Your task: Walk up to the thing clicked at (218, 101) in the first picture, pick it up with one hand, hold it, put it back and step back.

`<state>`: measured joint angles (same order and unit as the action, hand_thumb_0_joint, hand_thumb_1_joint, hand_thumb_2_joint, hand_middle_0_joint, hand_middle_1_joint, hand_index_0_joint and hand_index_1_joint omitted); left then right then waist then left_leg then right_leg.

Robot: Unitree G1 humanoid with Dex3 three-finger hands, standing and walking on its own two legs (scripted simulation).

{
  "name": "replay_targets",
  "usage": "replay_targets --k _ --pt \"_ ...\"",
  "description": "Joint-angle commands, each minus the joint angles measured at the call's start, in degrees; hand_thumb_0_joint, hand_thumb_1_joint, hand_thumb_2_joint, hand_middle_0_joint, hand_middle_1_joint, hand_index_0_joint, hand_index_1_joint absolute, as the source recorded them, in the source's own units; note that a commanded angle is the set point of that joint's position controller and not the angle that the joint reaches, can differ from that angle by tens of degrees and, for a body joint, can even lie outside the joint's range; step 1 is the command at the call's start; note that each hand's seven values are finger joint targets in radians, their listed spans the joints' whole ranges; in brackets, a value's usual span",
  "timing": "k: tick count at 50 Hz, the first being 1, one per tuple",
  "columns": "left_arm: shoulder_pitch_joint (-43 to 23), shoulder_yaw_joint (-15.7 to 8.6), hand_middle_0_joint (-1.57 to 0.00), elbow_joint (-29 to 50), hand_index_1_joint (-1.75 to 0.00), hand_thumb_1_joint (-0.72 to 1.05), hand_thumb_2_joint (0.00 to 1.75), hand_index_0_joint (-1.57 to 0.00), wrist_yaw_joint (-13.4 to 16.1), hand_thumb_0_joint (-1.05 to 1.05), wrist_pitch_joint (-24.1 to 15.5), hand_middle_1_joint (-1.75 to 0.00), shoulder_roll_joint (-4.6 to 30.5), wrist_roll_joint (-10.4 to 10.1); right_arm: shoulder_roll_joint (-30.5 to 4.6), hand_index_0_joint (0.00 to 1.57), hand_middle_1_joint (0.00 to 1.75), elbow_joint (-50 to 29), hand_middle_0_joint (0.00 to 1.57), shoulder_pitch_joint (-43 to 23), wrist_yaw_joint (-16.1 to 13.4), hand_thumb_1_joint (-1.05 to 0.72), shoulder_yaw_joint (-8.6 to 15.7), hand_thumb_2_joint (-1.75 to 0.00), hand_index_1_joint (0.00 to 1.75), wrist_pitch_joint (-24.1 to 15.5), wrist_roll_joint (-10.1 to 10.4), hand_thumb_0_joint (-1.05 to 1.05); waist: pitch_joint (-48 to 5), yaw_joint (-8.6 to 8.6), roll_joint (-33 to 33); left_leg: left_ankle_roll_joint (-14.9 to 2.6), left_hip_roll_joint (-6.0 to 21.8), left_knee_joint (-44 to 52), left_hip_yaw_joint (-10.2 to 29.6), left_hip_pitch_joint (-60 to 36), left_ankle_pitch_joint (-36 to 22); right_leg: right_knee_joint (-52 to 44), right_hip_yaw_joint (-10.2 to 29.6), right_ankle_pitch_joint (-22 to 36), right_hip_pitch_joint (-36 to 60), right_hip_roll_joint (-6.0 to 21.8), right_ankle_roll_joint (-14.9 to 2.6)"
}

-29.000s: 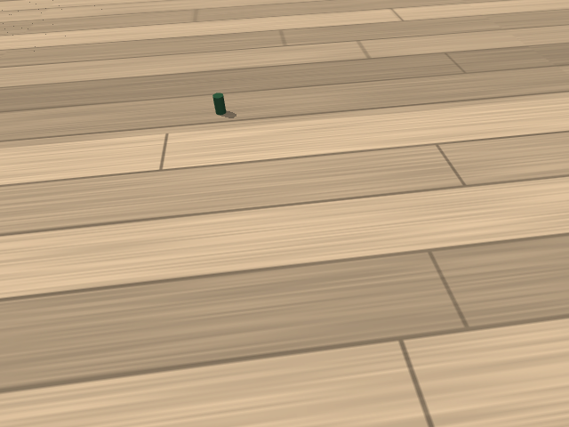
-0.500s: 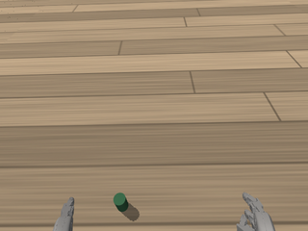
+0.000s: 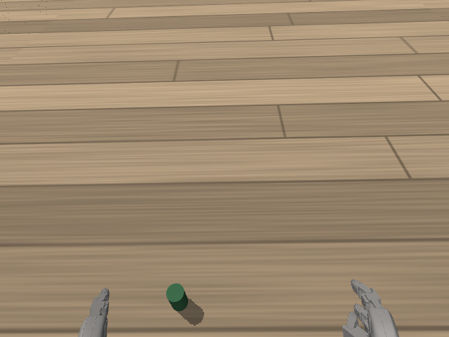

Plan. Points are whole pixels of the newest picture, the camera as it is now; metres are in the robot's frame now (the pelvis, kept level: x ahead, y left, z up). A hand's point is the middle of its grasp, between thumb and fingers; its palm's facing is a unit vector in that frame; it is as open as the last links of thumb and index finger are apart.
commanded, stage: home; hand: left
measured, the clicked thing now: (177, 297) +0.42 +0.22 -0.66
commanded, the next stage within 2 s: stand in 0.28 s
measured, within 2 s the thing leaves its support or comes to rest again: neither
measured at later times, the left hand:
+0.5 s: hand out of the picture +0.17 +0.19 -0.06, palm faces +0.11 -0.95 -0.29, open 17.0 cm
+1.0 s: hand out of the picture +0.12 +0.23 -0.11, palm faces -0.01 -0.94 -0.35, open 7.7 cm
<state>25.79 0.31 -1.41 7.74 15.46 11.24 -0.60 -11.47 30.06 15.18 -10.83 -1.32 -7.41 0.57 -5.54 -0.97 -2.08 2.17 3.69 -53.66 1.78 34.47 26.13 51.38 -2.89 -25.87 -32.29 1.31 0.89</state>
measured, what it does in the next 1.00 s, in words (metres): stands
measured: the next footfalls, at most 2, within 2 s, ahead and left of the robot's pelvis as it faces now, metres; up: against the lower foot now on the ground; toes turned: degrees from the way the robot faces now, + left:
none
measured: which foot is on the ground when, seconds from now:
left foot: down 0.00-1.00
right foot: down 0.00-1.00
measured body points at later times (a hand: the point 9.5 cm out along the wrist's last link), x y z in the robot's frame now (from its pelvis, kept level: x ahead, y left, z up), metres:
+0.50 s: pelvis +0.00 +0.00 +0.00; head +0.02 +0.00 +0.45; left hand +0.16 +0.24 -0.04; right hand +0.16 -0.23 -0.07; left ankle +0.01 +0.14 -0.69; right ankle +0.00 -0.13 -0.69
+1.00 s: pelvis -0.01 +0.00 +0.02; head +0.01 +0.01 +0.47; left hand +0.12 +0.28 -0.08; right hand +0.12 -0.27 -0.09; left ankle +0.01 +0.14 -0.69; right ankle +0.00 -0.13 -0.69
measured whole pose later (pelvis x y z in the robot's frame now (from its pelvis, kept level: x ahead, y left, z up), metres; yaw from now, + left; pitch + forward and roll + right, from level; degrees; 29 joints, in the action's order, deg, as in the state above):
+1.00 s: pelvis -0.01 +0.00 +0.02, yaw +0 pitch +1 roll +0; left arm 14.0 -1.0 -35.8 1.1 1.5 17.9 2.9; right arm -17.0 46.3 10.7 -1.0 1.4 -1.5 -3.3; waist 1.2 1.1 0.8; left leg 1.2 1.6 -45.4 0.1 24.3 22.0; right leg 46.0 -1.6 -23.1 -23.7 3.2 1.2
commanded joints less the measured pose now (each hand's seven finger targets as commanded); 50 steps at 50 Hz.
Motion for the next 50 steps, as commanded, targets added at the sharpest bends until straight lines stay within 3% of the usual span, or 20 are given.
replay_targets --k 1,3,4,8,11,15,19,21,22,30,34,38,39,40,41,42,44,46,50 --pt "-1.4 -3.3 -0.05 10.2 -0.05 -0.59 0.03 -0.05 0.5 0.00 -2.6 -0.05 5.9 0.5 -6.5 0.20 0.30 -9.0 0.20 -3.7 -0.7 -0.90 2.5 -0.90 0.30 -3.3 -0.4 0.00 -6.1 -0.49 1.3 -2.27 -3.1 7.5 -2.3 -4.2 -12.3 -8.9 -0.8 12.3 3.1 -2.0 -0.41" --pt "-2.2 -4.0 -0.05 11.7 -0.05 -0.58 0.04 -0.05 0.7 0.00 -2.9 -0.05 6.6 0.5 -6.3 0.20 0.30 -8.6 0.20 -3.5 -0.7 -0.90 2.5 -0.90 0.30 -3.2 -0.5 0.00 -6.3 -0.23 0.7 -2.19 -3.1 7.4 -2.3 -4.4 -12.4 -8.9 -0.8 12.3 3.5 -1.9 -0.54" --pt "0.1 -2.8 -0.05 9.0 -0.05 -0.59 0.03 -0.05 0.5 0.00 -2.6 -0.05 4.9 0.5 -6.3 0.20 0.30 -8.8 0.20 -3.6 -0.7 -0.90 2.5 -0.90 0.30 -3.2 -0.4 0.00 -5.9 -0.42 1.5 -2.20 -3.0 7.6 -2.3 -4.6 -12.8 -8.8 -0.9 12.8 3.4 -2.1 -0.50" --pt "-2.6 -3.5 -0.05 12.8 -0.05 -0.59 0.03 -0.05 0.6 0.00 -2.9 -0.05 6.4 0.5 -6.6 0.20 0.30 -8.7 0.20 -3.7 -0.6 -0.90 2.7 -0.90 0.30 -3.3 -0.3 0.00 -6.1 -0.21 -0.6 -1.83 -2.8 8.5 -2.0 -5.0 -11.8 -8.4 -1.2 11.1 3.0 -2.3 -1.00" --pt "-1.1 -2.7 -0.05 9.8 -0.05 -0.58 0.04 -0.05 0.5 0.00 -2.4 -0.05 5.1 0.4 -6.4 0.20 0.30 -8.9 0.20 -3.8 -0.5 -0.90 2.5 -0.90 0.30 -3.3 -0.5 0.00 -4.8 -0.59 0.5 -2.01 -2.9 8.4 -1.8 -3.7 -11.4 -8.7 -1.5 11.0 2.6 -2.4 -0.81" --pt "-2.5 -3.4 -0.05 11.9 -0.05 -0.59 0.03 -0.05 0.6 0.00 -2.7 -0.05 6.3 0.5 -6.7 0.20 0.30 -8.9 0.20 -3.9 -0.5 -0.90 2.7 -0.90 0.30 -3.3 -0.3 0.00 -5.4 -0.06 -1.4 -1.68 -2.7 9.1 -1.7 -4.5 -11.4 -8.2 -1.5 10.4 2.5 -2.5 -1.16" --pt "-2.2 -3.3 -0.05 11.3 -0.05 -0.57 0.04 -0.05 0.6 0.00 -2.6 -0.05 5.9 0.4 -6.6 0.20 0.30 -9.0 0.20 -3.5 -0.6 -0.90 2.6 -0.90 0.30 -3.4 -0.4 0.00 -6.4 -0.21 0.0 -1.95 -2.8 8.2 -1.8 -4.7 -12.9 -8.3 -1.3 12.2 3.6 -2.2 -0.89" --pt "-1.4 -2.7 -0.20 9.7 -0.21 -0.41 0.20 -0.20 0.5 0.00 -2.4 -0.21 5.3 0.6 -6.7 0.20 0.30 -8.8 0.20 -3.4 -0.5 -0.90 2.7 -0.90 0.30 -3.3 -0.5 0.00 -5.3 -0.59 0.9 -2.04 -2.7 8.4 -1.8 -4.3 -12.3 -8.5 -1.3 11.8 3.0 -2.4 -0.82" --pt "-1.6 -2.8 -0.20 10.0 -0.29 -0.33 0.28 -0.20 0.5 0.00 -2.4 -0.29 5.4 0.5 -6.6 0.20 0.30 -8.8 0.20 -3.5 -0.6 -0.90 2.6 -0.90 0.30 -3.3 -0.5 0.00 -5.1 -0.60 0.1 -1.98 -2.7 8.5 -1.9 -4.4 -12.3 -8.6 -1.3 11.6 3.0 -2.3 -0.88" --pt "-2.2 -3.3 -0.20 11.0 -0.30 0.31 0.90 -0.20 0.6 0.00 -2.5 -0.30 5.8 0.4 -6.4 0.20 0.30 -9.1 0.20 -3.8 -0.6 -0.90 2.4 -0.90 0.30 -3.4 -0.4 0.00 -5.3 -0.26 0.1 -2.04 -3.0 8.7 -2.1 -4.1 -10.8 -9.0 -1.2 10.3 2.9 -2.2 -0.93" --pt "-2.3 -3.1 -0.20 10.1 -0.30 0.63 0.90 -0.20 0.6 0.00 -2.7 -0.30 5.6 0.5 -6.5 0.20 0.30 -9.2 0.20 -4.0 -0.6 -0.90 2.4 -0.90 0.30 -3.5 -0.5 0.00 -3.9 -0.19 0.3 -2.08 -3.0 9.3 -2.2 -3.1 -7.9 -9.4 -1.2 7.5 1.9 -2.2 -0.96" --pt "-1.4 -3.0 -0.20 10.7 -0.30 0.90 0.90 -0.20 0.6 0.00 -2.8 -0.30 5.4 0.5 -6.5 0.20 0.30 -8.9 0.20 -3.6 -0.6 -0.90 2.5 -0.90 0.30 -3.5 -0.6 0.00 -5.4 -0.28 0.5 -2.09 -2.8 9.0 -2.0 -3.9 -9.3 -9.0 -1.3 8.8 2.7 -2.3 -0.95" --pt "-10.9 -5.6 -0.20 -9.5 -0.30 0.90 0.90 -0.20 -2.2 0.00 -9.6 -0.30 13.3 6.1 -15.5 0.20 0.30 3.3 0.20 -5.6 2.8 -0.90 5.0 -0.90 0.30 0.5 -6.6 0.00 2.5 1.70 4.2 -4.21 -1.1 11.1 2.0 -5.1 -18.6 -9.8 2.6 11.4 9.7 2.4 -3.70" --pt "-8.4 -6.0 -0.20 -14.5 -0.30 0.90 0.90 -0.20 -3.8 0.00 -12.2 -0.30 14.3 6.7 -15.0 0.20 0.30 5.7 0.20 -5.2 5.0 -0.90 5.7 -0.90 0.30 2.2 -7.4 0.00 -0.5 2.36 6.7 -5.65 -1.1 9.7 0.0 -7.2 -16.6 -11.5 5.3 13.6 10.4 4.0 -4.97" --pt "-9.6 -6.0 -0.20 -16.6 -0.30 0.90 0.90 -0.20 -4.4 0.00 -13.9 -0.30 15.1 6.8 -13.9 0.20 0.30 6.3 0.20 -5.5 6.0 -0.90 5.5 -0.90 0.30 2.8 -6.7 0.00 -1.0 1.39 8.0 -5.77 -1.1 9.9 0.1 -8.3 -16.3 -12.1 7.4 14.7 10.7 4.8 -5.84" --pt "-10.4 -5.4 -0.20 -17.9 -0.30 0.90 0.90 -0.20 -5.2 0.00 -15.0 -0.30 15.2 6.0 -13.7 0.20 0.30 6.4 0.20 -6.2 6.8 -0.90 5.3 -0.90 0.30 3.4 -6.1 0.00 0.9 1.13 5.9 -6.22 -1.6 11.7 0.5 -8.8 -14.8 -13.1 7.4 13.4 8.3 4.3 -5.79" --pt "-12.2 -4.9 -0.20 -22.2 -0.30 0.90 0.90 -0.20 -6.1 0.00 -16.4 -0.30 15.4 4.4 -13.9 0.20 0.30 7.7 0.20 -5.5 8.5 -0.90 5.2 -0.90 0.30 3.4 -4.3 0.00 -1.1 1.20 1.5 -6.21 -1.2 14.2 1.6 -12.1 -14.3 -12.6 6.6 12.8 10.9 4.3 -4.78" --pt "-12.2 -5.0 -0.20 -26.3 -0.30 0.90 0.90 -0.20 -6.3 0.00 -16.6 -0.30 14.9 3.6 -14.8 0.20 0.30 9.3 0.20 -6.2 9.5 -0.90 5.9 -0.90 0.30 3.6 -3.6 0.00 -1.3 2.25 1.4 -5.71 -1.0 15.4 2.1 -13.7 -15.1 -13.1 5.6 13.4 10.8 4.0 -4.27" --pt "-14.1 -4.7 -0.20 -33.6 -0.30 0.90 0.90 -0.20 -6.1 0.00 -17.3 -0.30 15.5 3.4 -14.8 0.20 0.30 12.6 0.20 -6.9 9.9 -0.90 5.9 -0.90 0.30 4.3 -3.6 0.00 0.5 2.04 0.2 -5.46 -0.2 19.7 3.3 -13.8 -13.8 -15.3 4.5 13.0 13.8 3.7 -3.38"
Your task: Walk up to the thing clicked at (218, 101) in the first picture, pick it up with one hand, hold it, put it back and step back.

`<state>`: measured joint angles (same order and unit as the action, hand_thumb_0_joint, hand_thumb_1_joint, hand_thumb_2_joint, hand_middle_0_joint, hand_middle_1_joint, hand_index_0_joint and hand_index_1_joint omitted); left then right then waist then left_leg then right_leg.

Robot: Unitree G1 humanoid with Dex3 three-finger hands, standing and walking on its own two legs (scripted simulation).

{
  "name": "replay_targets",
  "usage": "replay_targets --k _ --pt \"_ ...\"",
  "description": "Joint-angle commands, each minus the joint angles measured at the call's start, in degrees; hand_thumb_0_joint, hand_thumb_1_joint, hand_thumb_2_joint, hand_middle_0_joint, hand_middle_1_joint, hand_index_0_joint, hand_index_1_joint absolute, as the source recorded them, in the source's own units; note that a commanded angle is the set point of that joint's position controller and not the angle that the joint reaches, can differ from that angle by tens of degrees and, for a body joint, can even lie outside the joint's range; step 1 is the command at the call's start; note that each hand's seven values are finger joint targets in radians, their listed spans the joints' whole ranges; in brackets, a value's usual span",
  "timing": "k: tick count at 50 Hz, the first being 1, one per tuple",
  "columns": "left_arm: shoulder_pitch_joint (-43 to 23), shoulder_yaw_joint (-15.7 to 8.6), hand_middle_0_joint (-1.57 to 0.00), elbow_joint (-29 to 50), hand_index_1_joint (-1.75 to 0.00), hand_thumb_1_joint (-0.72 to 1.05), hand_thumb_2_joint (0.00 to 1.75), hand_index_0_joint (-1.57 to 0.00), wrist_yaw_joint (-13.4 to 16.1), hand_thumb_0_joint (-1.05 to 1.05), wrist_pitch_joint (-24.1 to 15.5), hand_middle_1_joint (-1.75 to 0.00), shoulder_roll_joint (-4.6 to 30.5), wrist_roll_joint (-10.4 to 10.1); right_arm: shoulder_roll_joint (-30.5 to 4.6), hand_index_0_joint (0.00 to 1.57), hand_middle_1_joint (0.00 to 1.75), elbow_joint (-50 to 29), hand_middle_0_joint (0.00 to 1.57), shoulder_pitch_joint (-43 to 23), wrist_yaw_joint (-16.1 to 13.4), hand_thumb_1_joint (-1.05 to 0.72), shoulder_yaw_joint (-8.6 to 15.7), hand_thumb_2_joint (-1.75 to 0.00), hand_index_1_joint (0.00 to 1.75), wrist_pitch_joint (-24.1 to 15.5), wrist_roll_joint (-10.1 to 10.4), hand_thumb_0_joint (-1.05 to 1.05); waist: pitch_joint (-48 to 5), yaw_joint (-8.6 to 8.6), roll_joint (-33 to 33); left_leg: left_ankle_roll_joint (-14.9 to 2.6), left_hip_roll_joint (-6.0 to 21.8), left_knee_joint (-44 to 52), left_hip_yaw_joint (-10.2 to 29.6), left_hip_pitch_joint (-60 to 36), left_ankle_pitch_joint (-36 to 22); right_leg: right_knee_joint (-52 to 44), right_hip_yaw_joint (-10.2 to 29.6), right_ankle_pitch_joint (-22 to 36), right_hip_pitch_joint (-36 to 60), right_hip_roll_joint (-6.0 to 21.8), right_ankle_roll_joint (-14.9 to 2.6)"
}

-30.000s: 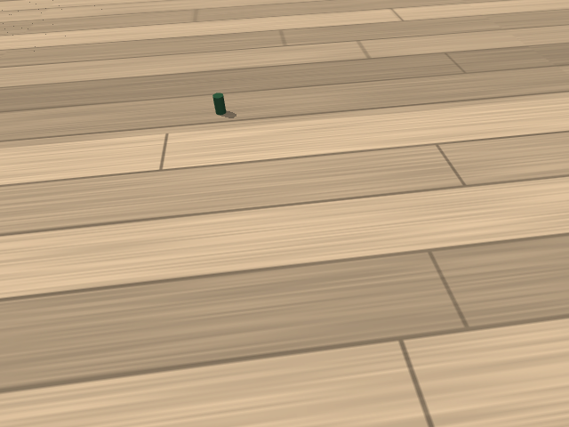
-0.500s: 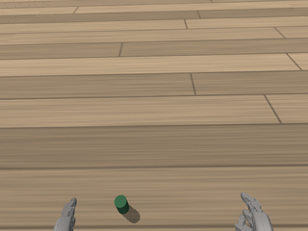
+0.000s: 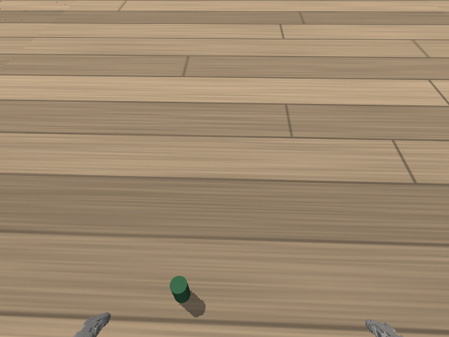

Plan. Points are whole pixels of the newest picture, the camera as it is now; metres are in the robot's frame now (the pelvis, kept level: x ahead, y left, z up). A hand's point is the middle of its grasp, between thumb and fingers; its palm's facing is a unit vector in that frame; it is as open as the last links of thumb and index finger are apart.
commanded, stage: stand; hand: left
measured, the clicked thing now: (180, 289) +0.43 +0.21 -0.68
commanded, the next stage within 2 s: step back in 1.90 s
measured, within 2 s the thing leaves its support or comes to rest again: neither
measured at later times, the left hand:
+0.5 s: hand out of the picture +0.05 +0.25 -0.12, palm faces +0.01 -0.94 -0.35, open 7.4 cm
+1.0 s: hand out of the picture +0.05 +0.25 -0.12, palm faces +0.01 -0.94 -0.35, open 7.4 cm
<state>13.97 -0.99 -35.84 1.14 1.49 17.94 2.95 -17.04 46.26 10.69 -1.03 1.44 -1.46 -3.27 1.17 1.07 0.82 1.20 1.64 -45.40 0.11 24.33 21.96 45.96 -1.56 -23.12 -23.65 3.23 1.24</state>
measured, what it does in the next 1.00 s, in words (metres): stands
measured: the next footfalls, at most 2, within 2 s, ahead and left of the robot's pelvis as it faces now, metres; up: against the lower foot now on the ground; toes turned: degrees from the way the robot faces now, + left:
none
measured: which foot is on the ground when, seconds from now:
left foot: down 0.00-1.00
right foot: down 0.00-1.00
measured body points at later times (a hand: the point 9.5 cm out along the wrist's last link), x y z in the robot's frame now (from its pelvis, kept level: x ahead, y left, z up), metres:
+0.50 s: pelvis +0.00 +0.00 +0.03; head +0.00 +0.00 +0.48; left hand +0.05 +0.30 -0.10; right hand +0.08 -0.28 -0.11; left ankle +0.02 +0.14 -0.71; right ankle +0.01 -0.13 -0.71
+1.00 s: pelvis +0.00 +0.00 +0.04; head +0.01 -0.01 +0.49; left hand +0.05 +0.30 -0.10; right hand +0.07 -0.30 -0.10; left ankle +0.02 +0.14 -0.71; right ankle +0.01 -0.13 -0.71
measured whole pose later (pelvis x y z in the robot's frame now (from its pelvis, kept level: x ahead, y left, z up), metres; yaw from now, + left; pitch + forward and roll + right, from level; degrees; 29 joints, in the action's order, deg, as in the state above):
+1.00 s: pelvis +0.00 +0.00 +0.04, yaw +1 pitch -3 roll +0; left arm 7.0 -0.4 -67.0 0.6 -0.7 18.9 1.3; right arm -19.0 65.8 7.7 -0.2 0.9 0.2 -1.0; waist 3.9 0.8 -0.9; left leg 1.8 1.8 -20.5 0.9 7.9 9.5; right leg 20.7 -3.4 -10.8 -6.6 2.5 1.2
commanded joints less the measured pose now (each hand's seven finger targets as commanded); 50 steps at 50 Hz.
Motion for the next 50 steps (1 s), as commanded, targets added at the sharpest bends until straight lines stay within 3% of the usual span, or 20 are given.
replay_targets --k 1,4,8,15,22,27,33,38,46,50 --pt "-2.4 -3.4 -0.20 -0.8 -0.30 0.90 0.90 -0.20 0.5 0.00 -3.5 -0.30 9.0 -0.2 -9.2 0.20 0.30 -2.9 0.20 -3.0 0.1 -0.90 3.2 -0.90 0.30 -1.4 0.2 0.00 -5.5 0.31 -2.4 -4.71 2.1 12.2 5.3 -3.9 -8.4 -10.9 3.0 9.1 5.3 1.8 -3.69" --pt "-4.0 -3.3 -0.20 -4.7 -0.30 0.90 0.90 -0.20 0.6 0.00 -3.7 -0.30 9.8 -0.2 -9.5 0.20 0.30 -0.5 0.20 -1.9 0.2 -0.90 3.1 -0.90 0.30 -1.0 0.5 0.00 -3.5 -0.62 -0.4 -4.36 1.8 14.2 5.1 -4.6 -7.6 -14.2 4.1 8.5 6.3 2.6 -3.84" --pt "-3.2 -2.9 -0.20 -9.9 -0.30 0.90 0.90 -0.20 0.7 0.00 -3.6 -0.30 10.3 -0.8 -10.4 0.20 0.30 2.8 0.20 -2.0 0.2 -0.90 3.1 -0.90 0.30 -0.6 0.8 0.00 -2.7 -0.30 -1.9 -4.07 2.9 17.1 6.1 -7.4 -9.2 -16.9 3.5 9.6 8.3 2.9 -3.53" --pt "-4.1 -2.2 -0.20 -17.3 -0.30 0.90 0.90 -0.20 0.9 0.00 -3.2 -0.30 11.3 -1.4 -11.3 0.20 0.30 7.9 0.20 -1.8 -0.1 -0.90 2.2 -0.90 0.30 -0.2 1.5 0.00 -1.9 -0.58 -1.4 -3.01 3.5 21.2 6.1 -11.3 -15.8 -21.3 3.7 14.1 13.3 3.9 -2.80" --pt "-5.7 -1.7 -0.20 -22.5 -0.30 0.90 0.90 -0.20 0.6 0.00 -3.0 -0.30 11.8 -1.4 -11.6 0.20 0.30 11.6 0.20 -3.1 -0.1 -0.90 1.7 -0.90 0.30 0.0 1.9 0.00 0.3 -0.43 -1.1 -2.29 3.9 25.8 6.3 -12.5 -12.8 -25.6 3.1 11.4 14.9 4.0 -2.20" --pt "-7.1 -1.5 -0.20 -24.7 -0.30 0.90 0.90 -0.20 0.5 0.00 -3.3 -0.30 12.2 -1.4 -11.5 0.20 0.30 13.4 0.20 -3.5 0.0 -0.90 1.5 -0.90 0.30 0.2 2.0 0.00 0.5 -0.61 -1.0 -2.13 3.9 26.9 6.0 -13.5 -12.5 -27.8 3.6 12.1 15.6 4.3 -1.87" --pt "-8.0 -1.6 -0.20 -26.5 -0.30 0.90 0.90 -0.20 0.3 0.00 -3.1 -0.30 12.5 -1.4 -11.8 0.20 0.30 14.8 0.20 -4.5 0.2 -0.90 1.5 -0.90 0.30 0.5 2.0 0.00 1.7 -0.53 -1.1 -1.89 4.0 28.2 6.0 -13.2 -9.2 -29.4 3.5 8.5 15.0 4.2 -1.73" --pt "-8.7 -1.5 -0.20 -27.1 -0.30 0.90 0.90 -0.20 0.2 0.00 -3.2 -0.30 12.7 -1.5 -11.9 0.20 0.30 15.5 0.20 -4.8 0.3 -0.90 1.4 -0.90 0.30 0.5 2.0 0.00 0.7 -0.33 -1.4 -1.84 4.4 28.3 6.0 -13.6 -10.2 -29.9 3.8 8.3 15.8 4.5 -1.80" --pt "-9.1 -1.5 -0.20 -28.1 -0.30 0.90 0.90 -0.20 0.2 0.00 -3.2 -0.30 12.8 -1.7 -12.6 0.20 0.30 16.1 0.20 -5.4 0.2 -0.90 1.1 -0.90 0.30 0.2 2.1 0.00 -1.1 -0.27 -1.6 -1.93 4.9 28.7 5.6 -15.5 -15.1 -29.6 3.6 14.3 17.4 4.8 -1.83" --pt "-9.2 -1.5 -0.20 -28.3 -0.30 0.90 0.90 -0.20 0.1 0.00 -3.2 -0.30 13.3 -1.7 -12.7 0.20 0.30 16.5 0.20 -5.3 0.2 -0.90 1.0 -0.90 0.30 0.4 2.3 0.00 0.1 -0.50 -1.1 -1.68 4.7 29.1 5.6 -15.3 -13.2 -30.2 3.4 11.3 16.1 4.4 -1.58"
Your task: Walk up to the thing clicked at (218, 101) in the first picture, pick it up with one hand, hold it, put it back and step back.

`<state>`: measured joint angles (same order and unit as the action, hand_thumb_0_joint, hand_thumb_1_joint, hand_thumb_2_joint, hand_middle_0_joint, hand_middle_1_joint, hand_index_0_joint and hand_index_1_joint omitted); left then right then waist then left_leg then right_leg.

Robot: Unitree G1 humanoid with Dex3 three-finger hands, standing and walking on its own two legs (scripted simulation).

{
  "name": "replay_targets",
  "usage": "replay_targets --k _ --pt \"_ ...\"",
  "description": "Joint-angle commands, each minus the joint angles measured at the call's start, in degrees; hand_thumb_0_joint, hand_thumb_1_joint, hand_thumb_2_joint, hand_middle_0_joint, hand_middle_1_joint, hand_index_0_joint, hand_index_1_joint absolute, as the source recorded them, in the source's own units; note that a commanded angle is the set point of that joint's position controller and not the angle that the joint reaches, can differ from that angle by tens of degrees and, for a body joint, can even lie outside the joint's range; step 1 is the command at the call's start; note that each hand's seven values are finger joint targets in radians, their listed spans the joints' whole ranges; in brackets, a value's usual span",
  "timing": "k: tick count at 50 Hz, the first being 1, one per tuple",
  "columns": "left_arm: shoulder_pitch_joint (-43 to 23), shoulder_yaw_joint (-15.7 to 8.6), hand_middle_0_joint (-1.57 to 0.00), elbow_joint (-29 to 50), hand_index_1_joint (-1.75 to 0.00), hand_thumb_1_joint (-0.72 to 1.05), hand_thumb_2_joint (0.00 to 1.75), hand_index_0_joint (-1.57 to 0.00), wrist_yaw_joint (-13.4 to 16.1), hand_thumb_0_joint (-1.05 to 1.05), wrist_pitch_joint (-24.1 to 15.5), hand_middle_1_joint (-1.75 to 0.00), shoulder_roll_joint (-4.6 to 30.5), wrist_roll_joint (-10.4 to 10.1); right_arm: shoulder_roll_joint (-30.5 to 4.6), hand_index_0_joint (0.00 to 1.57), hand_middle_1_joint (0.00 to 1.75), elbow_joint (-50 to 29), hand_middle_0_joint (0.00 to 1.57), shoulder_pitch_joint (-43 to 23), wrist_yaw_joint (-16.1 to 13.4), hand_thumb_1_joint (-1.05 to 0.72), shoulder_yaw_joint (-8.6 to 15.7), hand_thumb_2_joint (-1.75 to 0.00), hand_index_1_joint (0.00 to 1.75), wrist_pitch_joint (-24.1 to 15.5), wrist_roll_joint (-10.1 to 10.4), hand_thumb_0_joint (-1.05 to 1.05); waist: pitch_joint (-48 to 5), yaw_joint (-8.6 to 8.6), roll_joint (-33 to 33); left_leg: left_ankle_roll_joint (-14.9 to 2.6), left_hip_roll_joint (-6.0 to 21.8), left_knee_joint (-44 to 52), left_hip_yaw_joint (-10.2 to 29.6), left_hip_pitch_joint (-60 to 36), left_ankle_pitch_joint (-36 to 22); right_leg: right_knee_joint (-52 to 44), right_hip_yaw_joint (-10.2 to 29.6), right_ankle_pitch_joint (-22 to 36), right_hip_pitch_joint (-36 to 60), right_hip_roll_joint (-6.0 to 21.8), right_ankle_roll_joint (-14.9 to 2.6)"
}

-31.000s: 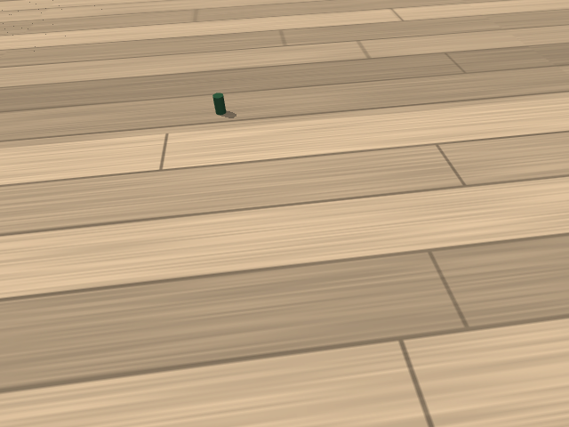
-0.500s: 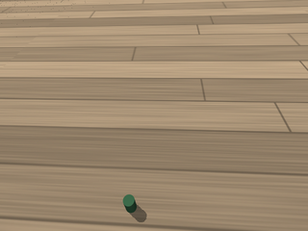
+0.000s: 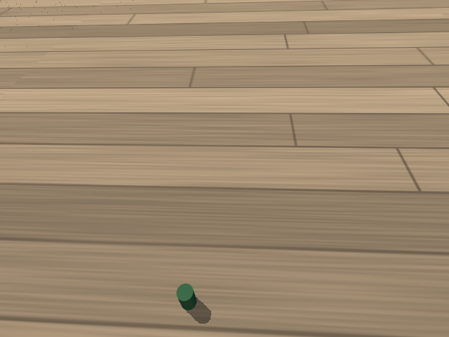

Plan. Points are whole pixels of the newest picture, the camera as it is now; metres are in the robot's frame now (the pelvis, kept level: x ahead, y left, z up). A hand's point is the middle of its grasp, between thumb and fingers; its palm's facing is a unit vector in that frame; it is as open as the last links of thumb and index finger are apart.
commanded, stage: stand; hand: left
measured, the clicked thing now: (186, 297) +0.43 +0.21 -0.72
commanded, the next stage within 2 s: step back in 0.90 s
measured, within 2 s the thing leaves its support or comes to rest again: neither
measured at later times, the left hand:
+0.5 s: hand out of the picture +0.08 +0.25 -0.16, palm faces -0.01 -0.94 -0.35, open 7.4 cm
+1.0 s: hand out of the picture +0.08 +0.26 -0.16, palm faces +0.03 -0.94 -0.35, open 7.4 cm
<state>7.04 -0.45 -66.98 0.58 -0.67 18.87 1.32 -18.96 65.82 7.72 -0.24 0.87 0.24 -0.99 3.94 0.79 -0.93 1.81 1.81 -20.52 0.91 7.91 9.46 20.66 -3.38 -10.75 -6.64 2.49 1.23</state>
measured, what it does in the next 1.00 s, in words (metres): stands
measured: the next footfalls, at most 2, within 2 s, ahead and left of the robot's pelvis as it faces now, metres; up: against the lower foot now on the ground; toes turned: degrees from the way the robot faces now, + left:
right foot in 1.62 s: -0.09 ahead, -0.06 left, +0.00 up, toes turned +0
left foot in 1.98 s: -0.18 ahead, +0.19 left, +0.00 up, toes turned -3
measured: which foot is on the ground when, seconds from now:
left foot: down 0.00-1.00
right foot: down 0.00-1.00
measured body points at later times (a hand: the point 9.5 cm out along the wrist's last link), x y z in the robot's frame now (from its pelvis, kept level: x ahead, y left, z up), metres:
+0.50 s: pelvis +0.01 +0.00 +0.00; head +0.02 +0.00 +0.45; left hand +0.08 +0.30 -0.13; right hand +0.09 -0.30 -0.14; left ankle +0.02 +0.14 -0.75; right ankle +0.01 -0.13 -0.75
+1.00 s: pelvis +0.00 +0.00 +0.00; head +0.03 +0.00 +0.44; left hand +0.08 +0.31 -0.13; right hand +0.09 -0.30 -0.14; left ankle +0.02 +0.14 -0.74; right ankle +0.01 -0.13 -0.75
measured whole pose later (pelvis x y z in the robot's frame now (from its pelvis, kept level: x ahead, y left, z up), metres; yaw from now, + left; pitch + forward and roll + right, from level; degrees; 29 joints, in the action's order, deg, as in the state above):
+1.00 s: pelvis +0.00 +0.00 +0.00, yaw +0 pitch -2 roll -1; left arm 5.3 -2.8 -62.8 0.1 -0.2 19.6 -0.4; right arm -20.6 62.0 4.5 0.5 1.6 1.2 0.4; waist 6.4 -0.1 -1.4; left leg 0.9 2.1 -26.1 1.6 11.5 11.7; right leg 23.1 -3.9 -12.0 -8.4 2.2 0.9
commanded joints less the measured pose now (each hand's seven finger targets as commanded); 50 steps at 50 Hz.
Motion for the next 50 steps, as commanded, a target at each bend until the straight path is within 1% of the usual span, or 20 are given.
replay_targets --k 1,8,13,15,18,21,23,25,26,28,29,38,42,44,45,46,47,48,49,50 --pt "-2.3 -2.0 -0.20 2.7 -0.30 0.90 0.90 -0.20 0.6 0.00 -1.0 -0.30 12.0 -0.1 -11.1 0.20 0.30 -3.0 0.20 -2.0 -0.6 -0.90 1.6 -0.90 0.30 -1.2 -0.1 0.00 -2.9 -0.38 0.3 -2.49 4.6 4.0 4.7 1.6 0.0 -5.1 5.5 -0.7 -0.3 5.3 -1.64" --pt "-2.2 -2.1 -0.20 2.5 -0.30 0.90 0.90 -0.20 0.7 0.00 -1.2 -0.30 12.1 -0.3 -11.2 0.20 0.30 -2.9 0.20 -2.3 -0.7 -0.90 1.4 -0.90 0.30 -1.5 0.1 0.00 -4.9 -0.12 0.5 -2.50 5.0 3.7 4.4 -0.5 -7.2 -4.3 5.1 6.8 1.7 5.7 -1.57" --pt "-2.8 -2.2 -0.20 2.8 -0.30 0.90 0.90 -0.20 0.6 0.00 -1.3 -0.30 11.8 -0.3 -11.6 0.20 0.30 -2.8 0.20 -2.5 -0.9 -0.90 1.4 -0.90 0.30 -1.6 0.0 0.00 -6.0 -0.46 0.8 -2.52 5.3 3.2 4.0 -1.4 -9.7 -4.3 5.0 10.3 2.6 6.0 -1.36" --pt "-2.8 -2.2 -0.20 2.7 -0.30 0.90 0.90 -0.20 0.7 0.00 -1.1 -0.30 11.7 -0.4 -11.5 0.20 0.30 -2.7 0.20 -2.6 -0.9 -0.90 1.3 -0.90 0.30 -1.5 0.1 0.00 -5.3 -0.31 -0.1 -2.41 5.3 3.7 4.1 -0.8 -9.5 -4.4 4.7 9.7 2.9 5.8 -1.28" --pt "-3.0 -2.2 -0.20 2.7 -0.30 0.90 0.90 -0.20 0.5 0.00 -0.9 -0.30 11.8 -0.3 -11.6 0.20 0.30 -2.6 0.20 -2.9 -0.9 -0.90 1.3 -0.90 0.30 -1.5 0.0 0.00 -3.6 -0.29 0.2 -2.12 5.2 4.9 4.2 0.3 -4.7 -5.1 4.8 4.6 1.6 5.5 -1.38" --pt "-2.8 -2.2 -0.20 2.9 -0.30 0.90 0.90 -0.20 0.4 0.00 -1.0 -0.30 11.9 -0.1 -11.6 0.20 0.30 -2.8 0.20 -3.2 -0.7 -0.90 1.4 -0.90 0.30 -1.5 0.1 0.00 -2.8 -0.28 0.6 -2.12 5.3 5.3 4.5 -0.1 -3.8 -5.7 4.6 2.1 0.2 5.2 -1.41" --pt "-3.0 -2.2 -0.20 3.2 -0.30 0.90 0.90 -0.20 0.3 0.00 -1.1 -0.30 11.9 -0.2 -11.6 0.20 0.30 -2.9 0.20 -3.3 -0.6 -0.90 1.4 -0.90 0.30 -1.5 0.1 0.00 -3.6 -0.34 0.4 -2.27 5.3 4.9 4.4 0.0 -4.6 -5.6 4.9 3.6 1.1 5.5 -1.54" --pt "-2.9 -2.3 -0.20 3.5 -0.30 0.90 0.90 -0.20 0.5 0.00 -1.3 -0.30 11.8 -0.2 -12.1 0.20 0.30 -3.2 0.20 -3.9 -0.7 -0.90 1.6 -0.90 0.30 -1.6 0.1 0.00 -5.9 -0.29 0.5 -2.61 5.7 3.7 4.2 -1.4 -8.7 -5.1 4.9 8.0 2.4 6.0 -1.53" --pt "-3.1 -2.3 -0.20 3.4 -0.30 0.90 0.90 -0.20 0.4 0.00 -1.3 -0.30 12.0 -0.3 -11.5 0.20 0.30 -3.0 0.20 -3.3 -0.7 -0.90 1.4 -0.90 0.30 -1.7 0.1 0.00 -5.5 -0.61 0.8 -2.25 5.4 4.1 4.1 -1.1 -8.6 -4.9 4.8 8.0 2.3 5.9 -1.44" --pt "-3.0 -2.3 -0.20 3.4 -0.30 0.90 0.90 -0.20 0.4 0.00 -1.2 -0.30 12.1 -0.3 -12.0 0.20 0.30 -3.1 0.20 -3.5 -0.7 -0.90 1.5 -0.90 0.30 -1.7 0.1 0.00 -5.8 -0.57 0.3 -2.44 5.5 4.1 4.0 -1.2 -8.5 -5.0 4.9 8.6 2.7 6.0 -1.52" --pt "-3.2 -2.3 -0.20 3.5 -0.30 0.90 0.90 -0.20 0.4 0.00 -1.3 -0.30 12.1 -0.5 -11.5 0.20 0.30 -2.9 0.20 -3.0 -0.6 -0.90 1.3 -0.90 0.30 -1.7 0.1 0.00 -5.2 -0.66 0.3 -2.16 5.4 4.6 4.0 -0.7 -8.2 -4.8 4.8 7.9 2.8 5.9 -1.55" --pt "-2.5 -2.2 -0.20 3.6 -0.30 0.90 0.90 -0.20 0.3 0.00 -1.2 -0.30 11.9 -0.5 -12.0 0.20 0.30 -2.9 0.20 -3.6 -0.7 -0.90 1.4 -0.90 0.30 -1.7 0.2 0.00 -5.8 -0.23 0.4 -2.36 5.7 4.2 4.1 -1.2 -10.0 -4.6 4.5 8.9 3.4 6.0 -1.69" --pt "-2.6 -2.3 -0.20 3.7 -0.30 0.90 0.90 -0.20 0.2 0.00 -1.1 -0.30 12.3 -0.4 -11.8 0.20 0.30 -2.9 0.20 -3.5 -0.6 -0.90 1.2 -0.90 0.30 -1.6 0.2 0.00 -4.2 -0.49 0.6 -2.27 5.4 5.1 4.2 -0.4 -5.9 -5.4 4.7 5.7 1.9 5.9 -1.72" --pt "-2.4 -2.2 -0.20 3.8 -0.30 0.90 0.90 -0.20 0.3 0.00 -1.2 -0.30 12.1 -0.4 -12.1 0.20 0.30 -3.0 0.20 -4.0 -0.5 -0.90 1.4 -0.90 0.30 -1.6 0.2 0.00 -4.8 -0.32 0.8 -2.32 5.7 4.7 4.5 -1.5 -8.2 -5.2 4.3 6.6 1.9 5.8 -1.58" --pt "-2.9 -5.3 -0.20 5.4 -0.30 0.90 0.90 -0.20 0.3 0.00 -0.7 -0.30 16.6 -1.8 -15.3 0.20 0.30 -5.3 0.20 -4.8 -0.1 -0.90 2.9 -0.90 0.30 -0.6 0.8 0.00 0.6 -0.92 1.7 -4.46 4.2 -2.6 4.3 3.7 -17.5 -0.4 5.1 17.2 -0.5 5.6 -2.53" --pt "-1.8 -5.5 -0.20 6.1 -0.30 0.90 0.90 -0.20 0.5 0.00 -0.4 -0.30 16.4 -2.2 -14.0 0.20 0.30 -6.2 0.20 -3.9 -0.1 -0.90 2.8 -0.90 0.30 -0.2 1.3 0.00 -0.6 -0.93 2.3 -4.54 3.7 -5.0 3.1 4.4 -19.0 0.8 5.3 20.3 0.1 6.0 -3.42" --pt "-1.2 -5.7 -0.20 6.8 -0.30 0.90 0.90 -0.20 0.6 0.00 -0.3 -0.30 16.0 -2.2 -13.2 0.20 0.30 -6.9 0.20 -3.5 0.0 -0.90 2.8 -0.90 0.30 -0.1 1.4 0.00 -2.1 -1.00 2.7 -4.42 2.9 -6.9 2.0 3.9 -18.4 1.1 5.3 22.0 0.8 6.7 -4.30" --pt "-1.1 -6.0 -0.20 7.7 -0.30 0.90 0.90 -0.20 0.6 0.00 -0.2 -0.30 16.4 -2.1 -13.5 0.20 0.30 -7.8 0.20 -3.4 0.1 -0.90 3.2 -0.90 0.30 0.2 1.6 0.00 -4.2 -1.04 2.9 -4.48 1.7 -10.3 1.5 3.2 -17.7 1.3 6.4 23.8 0.6 8.0 -5.99" --pt "-2.0 -6.3 -0.20 8.9 -0.30 0.90 0.90 -0.20 0.6 0.00 0.0 -0.30 16.9 -1.9 -13.1 0.20 0.30 -8.6 0.20 -2.6 0.1 -0.90 3.4 -0.90 0.30 0.6 1.7 0.00 -5.3 -1.39 4.8 -4.32 0.0 -14.4 0.4 4.1 -14.4 0.8 8.2 24.0 0.0 10.1 -7.78" --pt "-4.1 -6.5 -0.20 10.4 -0.30 0.90 0.90 -0.20 0.7 0.00 0.3 -0.30 17.2 -1.6 -12.9 0.20 0.30 -9.0 0.20 -1.7 0.2 -0.90 3.8 -0.90 0.30 1.2 1.5 0.00 -5.8 -1.88 7.4 -4.09 -2.3 -19.2 -0.7 5.1 -4.7 -0.6 10.5 22.3 -1.6 13.2 -10.37"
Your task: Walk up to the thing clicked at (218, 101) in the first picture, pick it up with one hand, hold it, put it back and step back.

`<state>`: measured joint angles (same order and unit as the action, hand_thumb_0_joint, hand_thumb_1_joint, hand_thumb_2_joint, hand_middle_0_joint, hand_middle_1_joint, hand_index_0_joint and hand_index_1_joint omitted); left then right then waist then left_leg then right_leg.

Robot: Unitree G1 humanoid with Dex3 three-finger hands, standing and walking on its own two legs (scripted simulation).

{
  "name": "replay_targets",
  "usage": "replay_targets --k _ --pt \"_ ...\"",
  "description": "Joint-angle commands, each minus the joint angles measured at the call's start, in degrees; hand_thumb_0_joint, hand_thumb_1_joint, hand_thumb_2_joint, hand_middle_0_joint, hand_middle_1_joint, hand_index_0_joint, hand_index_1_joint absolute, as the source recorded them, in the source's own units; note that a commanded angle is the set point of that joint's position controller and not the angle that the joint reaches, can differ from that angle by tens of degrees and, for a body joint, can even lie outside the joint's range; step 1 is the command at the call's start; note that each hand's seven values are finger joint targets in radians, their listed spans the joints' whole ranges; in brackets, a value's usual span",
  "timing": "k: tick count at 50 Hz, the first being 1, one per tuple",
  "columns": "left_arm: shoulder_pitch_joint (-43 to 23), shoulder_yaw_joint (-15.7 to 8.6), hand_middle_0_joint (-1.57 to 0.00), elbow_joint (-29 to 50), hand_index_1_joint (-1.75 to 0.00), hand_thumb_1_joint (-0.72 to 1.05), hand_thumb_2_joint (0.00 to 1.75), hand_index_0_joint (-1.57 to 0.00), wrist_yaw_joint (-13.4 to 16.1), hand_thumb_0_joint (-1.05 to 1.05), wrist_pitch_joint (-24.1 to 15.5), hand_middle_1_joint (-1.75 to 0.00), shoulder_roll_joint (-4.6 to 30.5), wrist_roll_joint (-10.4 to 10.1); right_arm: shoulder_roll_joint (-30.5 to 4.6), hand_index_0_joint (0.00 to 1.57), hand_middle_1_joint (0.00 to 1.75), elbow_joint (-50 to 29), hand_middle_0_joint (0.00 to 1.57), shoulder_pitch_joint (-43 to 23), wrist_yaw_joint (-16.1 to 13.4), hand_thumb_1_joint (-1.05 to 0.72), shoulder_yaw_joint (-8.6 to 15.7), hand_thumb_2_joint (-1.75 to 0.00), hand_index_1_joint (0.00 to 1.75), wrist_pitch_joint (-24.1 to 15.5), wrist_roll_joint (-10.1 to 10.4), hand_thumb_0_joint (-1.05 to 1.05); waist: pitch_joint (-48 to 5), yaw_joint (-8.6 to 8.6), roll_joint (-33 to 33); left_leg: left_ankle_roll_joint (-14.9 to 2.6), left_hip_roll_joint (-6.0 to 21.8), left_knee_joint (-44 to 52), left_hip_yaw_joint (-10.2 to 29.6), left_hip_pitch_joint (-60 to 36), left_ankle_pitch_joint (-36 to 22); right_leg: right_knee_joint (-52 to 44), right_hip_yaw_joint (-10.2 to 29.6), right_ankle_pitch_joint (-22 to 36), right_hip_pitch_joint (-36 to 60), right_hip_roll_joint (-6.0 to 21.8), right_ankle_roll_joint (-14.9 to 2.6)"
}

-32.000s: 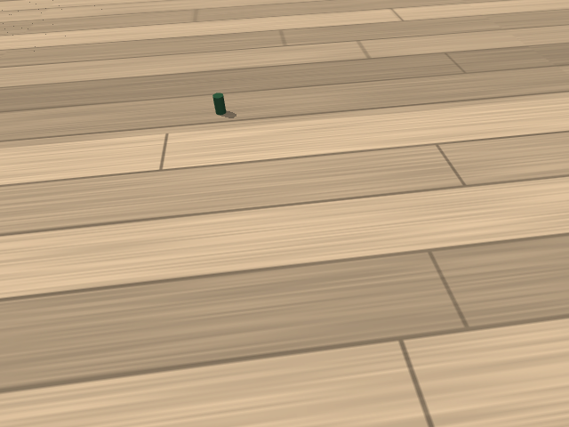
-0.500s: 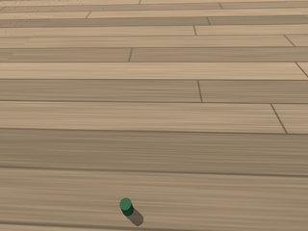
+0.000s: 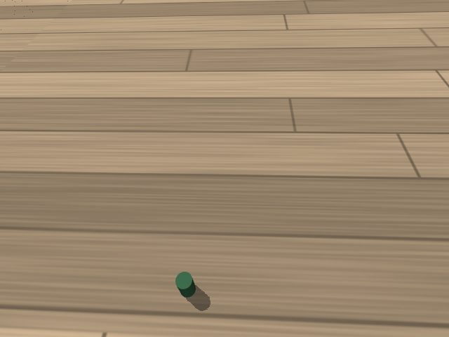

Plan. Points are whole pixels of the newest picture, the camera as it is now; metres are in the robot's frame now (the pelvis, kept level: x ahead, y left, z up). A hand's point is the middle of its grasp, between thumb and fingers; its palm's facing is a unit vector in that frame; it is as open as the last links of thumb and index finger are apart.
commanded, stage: step back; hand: left
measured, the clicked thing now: (185, 284) +0.43 +0.20 -0.72
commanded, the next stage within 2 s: none
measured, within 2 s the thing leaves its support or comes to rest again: neither
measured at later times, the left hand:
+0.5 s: hand out of the picture +0.04 +0.32 -0.18, palm faces -0.07 -0.93 -0.36, open 7.3 cm
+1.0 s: hand out of the picture -0.06 +0.33 -0.16, palm faces -0.01 -0.92 -0.39, open 7.4 cm
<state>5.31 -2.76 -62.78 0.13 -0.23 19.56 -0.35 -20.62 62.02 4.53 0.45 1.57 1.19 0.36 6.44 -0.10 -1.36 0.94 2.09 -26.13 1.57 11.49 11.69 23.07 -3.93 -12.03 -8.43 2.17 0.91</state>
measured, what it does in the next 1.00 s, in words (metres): walks backwards: right foot, then left foot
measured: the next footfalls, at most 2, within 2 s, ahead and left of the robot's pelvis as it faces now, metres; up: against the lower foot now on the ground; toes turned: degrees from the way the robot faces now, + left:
right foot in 0.62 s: -0.09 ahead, -0.06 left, +0.00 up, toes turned -1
left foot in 0.98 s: -0.18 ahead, +0.19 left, +0.00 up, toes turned -3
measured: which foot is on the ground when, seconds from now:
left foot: down 0.00-0.68, up 0.70-0.96, down 0.98-1.00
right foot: down 0.00-0.20, up 0.22-0.60, down 0.62-1.00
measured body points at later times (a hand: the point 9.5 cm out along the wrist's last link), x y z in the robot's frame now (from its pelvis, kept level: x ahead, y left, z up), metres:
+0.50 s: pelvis -0.08 +0.06 -0.01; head +0.01 +0.08 +0.43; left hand +0.04 +0.37 -0.15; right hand +0.00 -0.25 -0.13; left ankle -0.04 +0.14 -0.74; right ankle -0.13 -0.08 -0.69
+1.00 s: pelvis -0.20 +0.08 -0.02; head -0.13 +0.08 +0.42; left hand -0.06 +0.38 -0.13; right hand -0.12 -0.25 -0.14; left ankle -0.22 +0.19 -0.75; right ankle -0.13 -0.06 -0.74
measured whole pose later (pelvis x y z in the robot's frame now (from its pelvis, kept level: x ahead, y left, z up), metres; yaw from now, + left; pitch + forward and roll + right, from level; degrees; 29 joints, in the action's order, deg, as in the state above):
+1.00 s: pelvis -0.20 +0.08 -0.02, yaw +0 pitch -2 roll +1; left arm 5.6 -3.8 -43.5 0.9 2.6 21.4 1.5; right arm -22.9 50.7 9.7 -1.5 3.5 1.7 -0.7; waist 11.6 0.2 1.6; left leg 0.0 -2.6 -36.1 2.4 13.2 21.1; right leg 38.8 0.8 -14.0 -22.7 2.6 0.9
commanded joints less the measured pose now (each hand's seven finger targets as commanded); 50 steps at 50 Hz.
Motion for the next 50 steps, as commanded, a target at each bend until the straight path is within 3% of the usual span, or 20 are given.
replay_targets --k 1,3,6,8,9,10,13,17,21,24,29,31,33,34,35,39,45,48,49,50 --pt "-4.3 -4.4 -0.20 7.9 -0.30 0.90 0.90 -0.20 1.2 0.00 0.0 -0.30 16.9 0.6 -11.0 0.20 0.30 -5.7 0.20 3.0 -0.3 -0.90 3.4 -0.90 0.30 0.9 0.0 0.00 -8.6 -1.33 10.6 -3.34 -4.1 -19.0 -1.3 1.8 6.9 -3.7 13.7 22.2 -2.4 16.9 -12.63" --pt "-5.8 -4.7 -0.20 10.5 -0.30 0.90 0.90 -0.20 1.2 0.00 0.2 -0.30 17.2 1.9 -11.5 0.20 0.30 -7.2 0.20 4.8 0.1 -0.90 4.0 -0.90 0.30 1.9 -0.3 0.00 -8.4 -1.55 11.7 -4.23 -3.8 -27.2 1.8 3.5 17.6 -2.3 14.6 20.3 -6.6 19.7 -15.56" --pt "-9.4 -4.3 -0.20 13.2 -0.30 0.90 0.90 -0.20 1.3 0.00 0.7 -0.30 16.3 2.2 -11.2 0.20 0.30 -8.3 0.20 8.4 0.5 -0.90 4.3 -0.90 0.30 1.7 0.0 0.00 -8.0 -3.35 13.2 -4.68 -1.5 -19.5 2.2 4.3 12.5 3.6 10.2 19.1 -6.3 16.0 -11.66" --pt "-8.0 -3.6 -0.20 13.8 -0.30 0.90 0.90 -0.20 1.1 0.00 1.6 -0.30 14.6 1.2 -11.8 0.20 0.30 -8.5 0.20 8.8 0.1 -0.90 4.7 -0.90 0.30 0.7 -0.8 0.00 -7.5 -2.91 6.7 -3.32 -0.2 -2.3 1.4 3.4 -8.8 13.6 6.0 14.2 -4.6 9.7 -6.66" --pt "-5.9 -3.3 -0.20 14.4 -0.30 0.90 0.90 -0.20 1.1 0.00 2.3 -0.30 11.6 0.2 -14.6 0.20 0.30 -9.6 0.20 6.8 -0.3 -0.90 5.4 -0.90 0.30 0.3 -1.9 0.00 -6.8 -1.65 -5.5 -4.21 6.1 3.0 11.7 2.1 -23.7 22.6 3.4 4.6 -8.9 1.2 -3.87" --pt "-5.2 -3.1 -0.20 14.8 -0.30 0.90 0.90 -0.20 1.5 0.00 2.8 -0.30 9.9 -0.2 -17.7 0.20 0.30 -10.2 0.20 6.7 -0.5 -0.90 6.1 -0.90 0.30 0.0 -2.5 0.00 -5.9 -1.46 -11.7 -7.52 11.7 4.8 22.0 -4.0 -34.1 29.4 7.0 -20.1 -19.0 -7.3 -3.03" --pt "-3.4 -3.2 -0.20 13.9 -0.30 0.90 0.90 -0.20 2.7 0.00 3.4 -0.30 10.9 0.4 -19.2 0.20 0.30 -12.6 0.20 4.3 -1.3 -0.90 6.3 -0.90 0.30 -0.4 -2.3 0.00 -9.0 -2.03 -9.4 -10.49 15.2 3.0 23.0 -0.8 -35.1 41.9 16.7 -24.2 -17.9 -7.9 -3.32" --pt "2.3 -3.6 -0.20 13.1 -0.30 0.90 0.90 -0.20 2.7 0.00 3.4 -0.30 12.9 0.1 -13.7 0.20 0.30 -15.4 0.20 0.5 -2.3 -0.90 5.3 -0.90 0.30 -0.8 -2.4 0.00 -12.0 1.60 -6.8 -11.26 9.9 -1.8 12.3 -8.4 -31.4 47.1 15.2 -15.9 -20.7 -7.3 -2.13" --pt "0.5 -3.5 -0.20 15.8 -0.30 0.90 0.90 -0.20 2.2 0.00 2.3 -0.30 12.1 1.0 -12.5 0.20 0.30 -15.0 0.20 6.9 -3.0 -0.90 5.6 -0.90 0.30 -0.8 -1.7 0.00 -12.4 -1.86 -5.0 -10.38 10.1 -3.5 12.8 -17.7 -35.5 37.7 13.0 -16.5 -23.1 -6.2 0.19" --pt "0.0 -3.7 -0.20 16.5 -0.30 0.90 0.90 -0.20 2.2 0.00 2.0 -0.30 12.0 1.0 -13.7 0.20 0.30 -15.7 0.20 7.9 -3.0 -0.90 5.9 -0.90 0.30 -0.5 -1.7 0.00 -10.8 -3.36 -4.8 -14.69 12.9 -3.8 14.0 -16.4 -34.4 29.6 11.7 -18.4 -20.3 -4.7 0.31" --pt "6.3 -4.3 -0.20 14.7 -0.30 0.90 0.90 -0.20 1.3 0.00 1.4 -0.30 11.3 1.5 -15.1 0.20 0.30 -17.5 0.20 3.0 -2.3 -0.90 5.7 -0.90 0.30 -0.1 -1.3 0.00 -11.6 -0.56 -5.6 -13.15 12.1 -3.3 12.1 -5.1 -19.0 14.6 6.4 -11.0 -7.8 -3.5 -1.80" --pt "10.8 -4.5 -0.20 13.0 -0.30 0.90 0.90 -0.20 1.1 0.00 1.0 -0.30 11.5 2.0 -14.8 0.20 0.30 -17.8 0.20 -0.1 -2.0 -0.90 5.6 -0.90 0.30 0.4 -0.7 0.00 -11.7 1.92 -3.4 -9.43 10.1 -5.9 9.8 3.4 -9.8 6.0 7.0 -0.6 0.0 -2.5 -4.16" --pt "8.1 -5.8 -0.20 15.0 -0.30 0.90 0.90 -0.20 0.8 0.00 0.7 -0.30 16.7 2.5 -11.5 0.20 0.30 -18.3 0.20 0.0 -1.7 -0.90 4.4 -0.90 0.30 0.6 -0.3 0.00 -6.4 0.83 12.1 -2.74 -2.5 -18.5 2.5 17.8 13.2 -2.8 28.2 -0.4 -0.4 10.8 -11.54" --pt "4.1 -6.6 -0.20 17.2 -0.30 0.90 0.90 -0.20 0.8 0.00 0.7 -0.30 21.8 2.8 -11.7 0.20 0.30 -18.1 0.20 -1.1 -2.2 -0.90 4.9 -0.90 0.30 1.0 -0.5 0.00 -3.8 2.85 19.2 -1.02 -8.3 -34.1 2.2 15.0 24.1 -7.6 38.7 0.3 -12.3 21.2 -20.46" --pt "0.4 -6.4 -0.20 19.2 -0.30 0.90 0.90 -0.20 1.2 0.00 0.4 -0.30 20.2 3.0 -13.1 0.20 0.30 -16.9 0.20 0.9 -2.2 -0.90 5.4 -0.90 0.30 1.1 -0.7 0.00 -1.0 1.17 15.4 -0.59 -7.1 -41.9 7.7 11.7 23.3 -7.4 38.7 4.0 -17.9 21.7 -20.57" --pt "-2.8 -5.5 -0.20 20.6 -0.30 0.90 0.90 -0.20 1.6 0.00 0.4 -0.30 14.0 2.3 -11.4 0.20 0.30 -14.3 0.20 6.0 -1.8 -0.90 4.2 -0.90 0.30 0.4 -0.1 0.00 -4.1 -1.39 7.7 -0.62 -10.5 -44.3 7.8 14.3 15.2 -0.5 17.2 15.8 -9.7 9.0 -12.61" --pt "5.1 -5.2 -0.20 21.3 -0.30 0.90 0.90 -0.20 2.0 0.00 1.4 -0.30 12.9 2.6 -10.2 0.20 0.30 -16.7 0.20 5.5 -2.5 -0.90 3.0 -0.90 0.30 -0.9 -0.4 0.00 -11.4 3.02 11.6 0.43 -4.2 -15.8 2.3 16.3 17.9 8.2 16.2 28.2 12.9 9.9 -12.47" --pt "2.9 -4.8 -0.20 22.4 -0.30 0.90 0.90 -0.20 1.3 0.00 2.8 -0.30 15.1 1.4 -10.3 0.20 0.30 -14.7 0.20 10.7 -2.4 -0.90 4.0 -0.90 0.30 -1.4 -1.5 0.00 -12.5 -0.09 11.8 -0.97 -3.8 5.2 -1.7 3.2 -0.3 15.5 13.3 25.7 5.2 7.7 -9.24" --pt "3.3 -4.3 -0.20 23.0 -0.30 0.90 0.90 -0.20 1.2 0.00 3.3 -0.30 13.5 1.2 -12.2 0.20 0.30 -15.0 0.20 10.0 -2.3 -0.90 5.0 -0.90 0.30 -1.6 -2.2 0.00 -11.8 0.38 8.5 -2.22 -1.0 5.0 4.0 -1.9 -7.4 17.2 12.8 16.7 -2.9 4.9 -6.21" --pt "3.5 -4.0 -0.20 23.7 -0.30 0.90 0.90 -0.20 1.1 0.00 3.4 -0.30 11.1 0.9 -17.1 0.20 0.30 -15.7 0.20 9.5 -2.3 -0.90 6.2 -0.90 0.30 -1.6 -3.1 0.00 -11.3 0.51 -3.2 -5.87 10.1 5.0 18.3 -6.1 -15.0 24.1 9.5 1.3 -13.9 -1.7 -3.49"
